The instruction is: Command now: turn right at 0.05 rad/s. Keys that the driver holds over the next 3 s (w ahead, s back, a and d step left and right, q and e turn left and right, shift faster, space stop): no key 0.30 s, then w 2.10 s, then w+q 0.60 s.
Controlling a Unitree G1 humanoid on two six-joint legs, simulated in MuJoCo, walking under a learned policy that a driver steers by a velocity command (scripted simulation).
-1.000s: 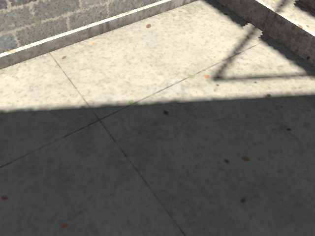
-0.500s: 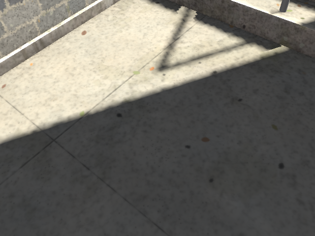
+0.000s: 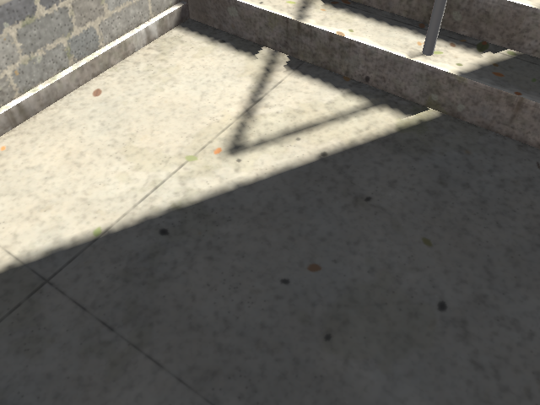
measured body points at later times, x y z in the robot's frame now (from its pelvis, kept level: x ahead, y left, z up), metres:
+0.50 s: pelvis +0.03 +0.00 -0.01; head +0.02 -0.01 +0.44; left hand +0.15 +0.25 -0.11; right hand +0.13 -0.25 -0.12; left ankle -0.01 +0.12 -0.73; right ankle +0.01 -0.12 -0.73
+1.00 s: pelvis +0.23 +0.06 -0.01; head +0.26 +0.07 +0.44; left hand +0.27 +0.33 -0.14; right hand +0.42 -0.19 -0.08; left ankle +0.31 +0.14 -0.73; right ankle +0.07 -0.10 -0.64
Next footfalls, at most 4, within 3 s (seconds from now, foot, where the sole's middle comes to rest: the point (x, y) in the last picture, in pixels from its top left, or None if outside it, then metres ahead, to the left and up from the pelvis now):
0.90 left None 0.36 0.15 -0.76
1.48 right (311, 349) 0.66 -0.08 -0.76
2.02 left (224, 259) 0.95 0.16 -0.76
2.56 right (299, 187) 1.24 -0.07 -0.76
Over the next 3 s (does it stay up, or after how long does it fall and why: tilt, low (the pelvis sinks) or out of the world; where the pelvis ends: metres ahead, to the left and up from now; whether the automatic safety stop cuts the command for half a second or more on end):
stays up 1.29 0.06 0.01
